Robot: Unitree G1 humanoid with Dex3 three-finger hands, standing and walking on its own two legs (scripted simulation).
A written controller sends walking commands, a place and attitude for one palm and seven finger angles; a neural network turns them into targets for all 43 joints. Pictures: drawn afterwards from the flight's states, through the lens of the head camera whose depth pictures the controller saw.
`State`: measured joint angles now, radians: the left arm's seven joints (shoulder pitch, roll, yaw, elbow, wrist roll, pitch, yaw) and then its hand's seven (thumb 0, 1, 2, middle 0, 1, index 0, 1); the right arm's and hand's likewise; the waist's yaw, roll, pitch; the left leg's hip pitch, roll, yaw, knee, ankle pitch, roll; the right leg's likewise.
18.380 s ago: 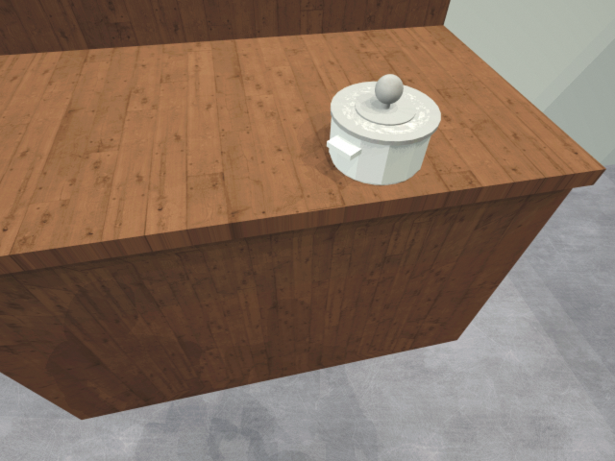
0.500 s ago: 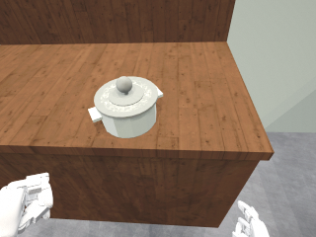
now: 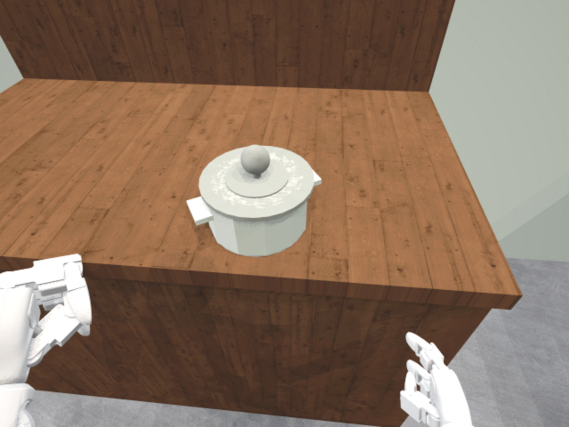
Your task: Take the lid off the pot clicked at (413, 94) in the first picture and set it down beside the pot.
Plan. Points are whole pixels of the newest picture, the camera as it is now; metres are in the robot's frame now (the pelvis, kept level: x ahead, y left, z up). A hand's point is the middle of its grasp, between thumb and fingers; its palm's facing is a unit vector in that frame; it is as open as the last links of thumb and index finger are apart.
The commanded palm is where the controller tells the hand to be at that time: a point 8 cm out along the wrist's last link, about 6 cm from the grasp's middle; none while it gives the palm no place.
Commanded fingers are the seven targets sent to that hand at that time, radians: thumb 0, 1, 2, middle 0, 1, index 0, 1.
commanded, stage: raise the hand higher, near the body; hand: left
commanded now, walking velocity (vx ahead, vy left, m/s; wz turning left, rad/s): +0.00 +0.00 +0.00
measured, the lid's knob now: (255, 159) +0.45 +0.11 +0.17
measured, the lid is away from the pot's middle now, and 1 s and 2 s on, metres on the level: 0.00 0.00 0.00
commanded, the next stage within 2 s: reach forward and open the fingers in 0.06 s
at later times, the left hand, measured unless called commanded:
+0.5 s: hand (71, 258) +0.21 +0.26 +0.20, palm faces +0.20 +0.00 -0.98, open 2.9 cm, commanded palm +0.17 +0.26 +0.24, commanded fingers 0.00 0.36 1.28 -1.17 -0.86 -1.17 -0.86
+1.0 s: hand (89, 219) +0.24 +0.24 +0.23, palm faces +0.03 +0.07 -1.00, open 7.9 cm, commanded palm +0.21 +0.24 +0.29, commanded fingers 0.00 -0.39 1.74 -0.92 -0.08 -0.92 -0.08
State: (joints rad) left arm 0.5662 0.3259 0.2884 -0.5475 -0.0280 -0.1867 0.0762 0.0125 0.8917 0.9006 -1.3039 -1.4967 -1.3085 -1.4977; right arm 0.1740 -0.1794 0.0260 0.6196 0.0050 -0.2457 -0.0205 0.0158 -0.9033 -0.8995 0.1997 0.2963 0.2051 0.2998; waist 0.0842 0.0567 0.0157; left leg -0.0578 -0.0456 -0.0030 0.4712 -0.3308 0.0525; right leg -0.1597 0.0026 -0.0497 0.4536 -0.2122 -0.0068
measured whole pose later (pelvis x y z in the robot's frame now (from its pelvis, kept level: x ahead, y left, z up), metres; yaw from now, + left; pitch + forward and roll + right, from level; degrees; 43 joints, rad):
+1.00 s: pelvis -0.04 -0.01 +0.00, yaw +1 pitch -2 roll +1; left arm -0.14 0.80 0.12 -0.27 0.70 0.12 -0.39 0.00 -0.18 1.60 -1.01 -0.31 -1.02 -0.31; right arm 0.12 -0.29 0.06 0.56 0.06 0.01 -0.02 0.02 -0.91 -0.90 0.20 0.30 0.20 0.30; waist 0.08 0.13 0.00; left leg -0.18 -0.06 -0.01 0.46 -0.25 0.04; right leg -0.28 -0.02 -0.06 0.46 -0.15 -0.02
